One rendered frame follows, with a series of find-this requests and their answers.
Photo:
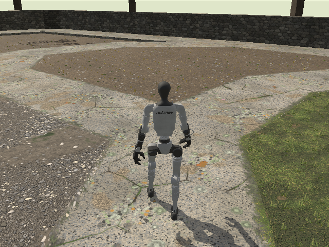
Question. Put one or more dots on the robot left hand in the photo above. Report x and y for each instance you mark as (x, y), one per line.
(135, 157)

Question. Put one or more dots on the robot right forearm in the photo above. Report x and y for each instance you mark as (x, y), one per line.
(187, 133)

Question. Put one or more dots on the robot left forearm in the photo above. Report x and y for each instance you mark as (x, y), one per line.
(140, 141)

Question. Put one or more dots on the robot left foot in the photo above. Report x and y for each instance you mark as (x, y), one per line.
(150, 193)

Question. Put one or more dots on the left robot upper arm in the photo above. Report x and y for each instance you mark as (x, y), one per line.
(146, 117)

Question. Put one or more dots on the robot right hand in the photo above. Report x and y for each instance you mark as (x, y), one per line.
(183, 141)

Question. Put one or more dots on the right robot upper arm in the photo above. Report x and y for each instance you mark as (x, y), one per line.
(182, 116)

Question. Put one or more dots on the right robot shin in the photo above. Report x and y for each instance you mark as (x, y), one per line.
(175, 195)

